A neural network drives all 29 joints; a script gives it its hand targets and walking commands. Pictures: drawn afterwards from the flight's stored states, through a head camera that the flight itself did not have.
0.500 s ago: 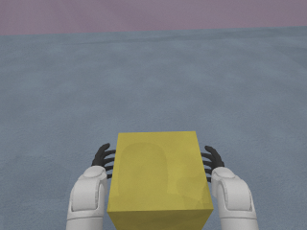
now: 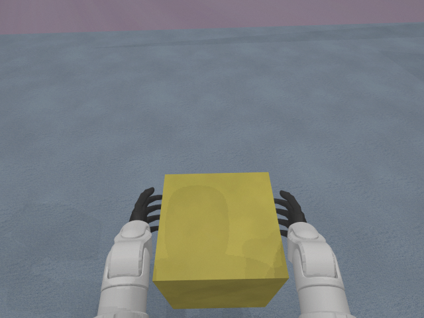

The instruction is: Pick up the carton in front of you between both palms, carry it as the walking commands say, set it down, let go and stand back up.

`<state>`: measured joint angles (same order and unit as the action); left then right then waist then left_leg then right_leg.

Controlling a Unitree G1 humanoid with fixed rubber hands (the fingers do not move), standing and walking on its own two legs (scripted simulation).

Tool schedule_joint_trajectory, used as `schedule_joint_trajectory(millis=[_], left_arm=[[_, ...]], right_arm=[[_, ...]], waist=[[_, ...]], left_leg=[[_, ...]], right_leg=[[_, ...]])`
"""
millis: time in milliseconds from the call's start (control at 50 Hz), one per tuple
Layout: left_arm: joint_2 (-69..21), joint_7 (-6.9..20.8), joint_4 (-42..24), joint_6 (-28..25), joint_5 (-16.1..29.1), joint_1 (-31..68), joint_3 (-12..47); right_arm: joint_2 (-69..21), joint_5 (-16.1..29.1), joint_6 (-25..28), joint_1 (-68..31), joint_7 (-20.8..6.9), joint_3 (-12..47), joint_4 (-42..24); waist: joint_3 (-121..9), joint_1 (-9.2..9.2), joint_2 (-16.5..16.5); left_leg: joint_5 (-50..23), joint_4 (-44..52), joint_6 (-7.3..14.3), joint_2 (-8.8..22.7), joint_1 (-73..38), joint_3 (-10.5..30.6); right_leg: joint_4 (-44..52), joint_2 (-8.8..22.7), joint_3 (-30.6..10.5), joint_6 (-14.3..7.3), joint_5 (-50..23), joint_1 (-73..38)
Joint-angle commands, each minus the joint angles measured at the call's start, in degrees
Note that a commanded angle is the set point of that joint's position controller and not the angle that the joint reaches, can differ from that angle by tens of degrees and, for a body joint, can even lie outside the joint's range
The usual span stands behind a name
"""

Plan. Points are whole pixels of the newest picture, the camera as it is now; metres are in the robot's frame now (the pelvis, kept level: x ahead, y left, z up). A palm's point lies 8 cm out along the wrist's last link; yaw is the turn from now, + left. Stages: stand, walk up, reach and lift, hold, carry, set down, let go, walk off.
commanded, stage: carry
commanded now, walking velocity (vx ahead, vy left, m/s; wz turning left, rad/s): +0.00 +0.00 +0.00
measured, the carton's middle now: (218, 244) +0.30 +0.00 -0.04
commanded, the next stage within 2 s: hold in 0.26 s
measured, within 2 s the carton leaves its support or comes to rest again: neither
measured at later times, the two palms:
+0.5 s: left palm (147, 228) +0.29 +0.13 +0.05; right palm (307, 240) +0.26 -0.16 +0.04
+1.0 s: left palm (139, 219) +0.30 +0.15 +0.06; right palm (300, 239) +0.26 -0.15 +0.05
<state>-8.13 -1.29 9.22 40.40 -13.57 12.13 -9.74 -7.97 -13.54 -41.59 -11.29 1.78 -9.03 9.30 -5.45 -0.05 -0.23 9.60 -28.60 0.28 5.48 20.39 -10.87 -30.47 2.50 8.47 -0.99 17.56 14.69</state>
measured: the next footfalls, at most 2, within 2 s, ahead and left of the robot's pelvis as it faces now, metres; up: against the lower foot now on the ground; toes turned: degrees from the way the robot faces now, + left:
none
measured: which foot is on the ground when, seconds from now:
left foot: down 0.00-1.00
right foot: down 0.00-1.00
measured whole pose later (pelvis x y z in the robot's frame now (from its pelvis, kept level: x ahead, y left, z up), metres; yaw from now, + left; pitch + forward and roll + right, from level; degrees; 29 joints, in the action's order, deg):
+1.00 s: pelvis -0.01 +0.04 +0.01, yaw -7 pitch -8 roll +0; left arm -9.1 0.6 15.5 41.2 -17.5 16.5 -13.7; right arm -9.0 -17.3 -40.5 -16.1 -0.9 -14.2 18.1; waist 1.7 -0.5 -1.7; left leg 8.4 -21.9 1.2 -1.5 5.4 0.1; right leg -23.0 -0.1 -5.0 0.9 13.0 1.9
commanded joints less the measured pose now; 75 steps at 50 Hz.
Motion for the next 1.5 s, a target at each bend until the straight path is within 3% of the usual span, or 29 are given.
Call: schedule_joint_trajectory(millis=[0,240,260,280,300,340,380,440,560,820,980,1180,1260,1360,1480], left_arm=[[-51.8,13.0,-1.6,0.1,13.4,20.8,31.4],[-51.9,13.0,-2.1,0.1,13.7,21.7,31.5],[-52.9,13.4,-3.4,0.3,12.6,16.6,30.3],[-51.1,13.2,-4.6,-0.4,12.3,17.3,29.5],[-51.4,13.5,-5.1,-0.5,12.5,19.3,30.6],[-50.7,13.6,-4.0,-1.0,12.3,19.5,30.4],[-51.5,13.9,-4.2,-1.3,13.1,21.0,31.5],[-51.6,14.0,-3.2,-1.4,12.5,21.4,30.5],[-54.0,14.6,1.9,-1.2,10.8,22.7,28.0],[-56.5,16.9,6.1,-0.7,11.3,28.3,27.2],[-56.6,17.0,7.4,-0.4,11.1,28.9,26.6],[-55.8,16.5,6.9,-0.4,11.0,28.7,26.1],[-54.0,16.6,10.4,-1.8,8.8,32.1,22.0],[-50.0,16.6,19.9,-6.4,2.9,38.9,11.7],[-41.1,14.2,25.4,-15.2,-5.0,37.6,0.3]], right_arm=[[-50.1,14.5,1.8,-25.8,-13.5,31.4,-5.6],[-50.3,14.9,1.8,-27.0,-13.4,31.9,-6.2],[-51.6,14.4,1.7,-22.1,-14.0,29.8,-4.2],[-50.0,13.2,3.0,-22.7,-13.5,29.7,-5.3],[-50.3,12.3,3.3,-22.9,-13.4,29.1,-5.2],[-50.2,12.9,3.8,-23.2,-12.9,28.7,-4.7],[-49.9,12.5,4.1,-24.7,-13.0,28.9,-4.7],[-50.3,12.8,4.2,-25.8,-13.4,29.1,-3.6],[-51.9,13.3,3.9,-30.5,-15.5,28.8,-1.0],[-53.8,11.7,4.2,-34.6,-17.5,24.9,4.1],[-54.0,11.5,4.2,-35.7,-17.6,23.8,5.3],[-53.9,11.6,3.7,-35.2,-16.9,24.1,4.3],[-54.1,9.8,4.6,-38.0,-16.6,21.3,8.6],[-53.0,4.3,9.2,-43.2,-15.7,12.8,18.9],[-43.6,-3.5,18.2,-42.4,-12.3,2.8,24.7]], waist=[[-13.8,0.05,0.2],[-13.3,0.04,0.2],[-5.8,-0.99,-4.1],[-8.2,-0.16,-2.7],[-7.8,0.44,-1.8],[-7.8,0.51,-3.5],[-7.9,0.45,-1.5],[-6.8,-0.13,-1.6],[-3.8,-1.16,-0.8],[-3.6,0.09,1.0],[-4.0,-0.07,1.4],[-5.7,-0.45,0.8],[-3.7,-1.56,0.1],[-0.6,-2.45,-1.0],[-2.7,-3.72,-1.0]], left_leg=[[-9.0,2.3,-0.2,5.0,-9.8,5.8],[-8.2,2.3,-0.4,4.9,-9.7,5.8],[-17.0,3.4,1.5,-12.0,-24.8,13.2],[-15.4,4.6,1.7,-10.6,-26.6,14.8],[-16.7,5.2,1.3,-10.5,-24.1,14.6],[-18.3,5.3,1.1,-10.6,-25.4,14.9],[-16.3,6.1,0.4,-11.5,-23.5,14.5],[-12.1,6.9,0.4,-11.6,-21.9,14.1],[-5.6,8.1,0.6,-11.2,-23.9,14.1],[1.4,10.2,-0.6,-9.2,-26.7,15.2],[0.6,10.4,-0.9,-8.5,-27.2,15.9],[-7.2,9.2,-0.8,-9.0,-28.2,15.4],[-4.4,8.4,-0.3,-9.5,-26.0,14.8],[-0.4,4.9,0.4,-9.9,-20.2,13.8],[-7.1,-2.5,0.4,-11.0,-8.9,12.7]], right_leg=[[5.4,6.4,-5.9,-0.5,-10.6,-0.8],[5.8,6.4,-6.0,-0.7,-10.8,-0.7],[11.2,-5.4,-14.7,-0.9,-24.2,-1.3],[11.2,-4.4,-16.2,-0.9,-23.2,-4.1],[11.0,-5.5,-15.0,-0.5,-22.7,-5.9],[12.2,-5.9,-15.2,-0.4,-22.6,-8.0],[11.9,-6.0,-15.1,-0.1,-23.6,-10.9],[12.9,-5.9,-14.9,0.2,-18.9,-12.0],[13.8,-6.0,-14.1,0.0,-9.8,-6.5],[13.7,-7.1,-12.9,-1.0,-2.0,-2.3],[13.3,-7.4,-12.9,-1.0,-2.6,-1.9],[13.2,-7.6,-13.1,-0.4,-7.0,-3.1],[12.3,-7.3,-13.1,-0.2,-5.0,-1.6],[9.5,-7.1,-13.1,-0.1,-1.0,4.2],[2.5,-8.2,-12.7,0.6,-6.2,12.4]])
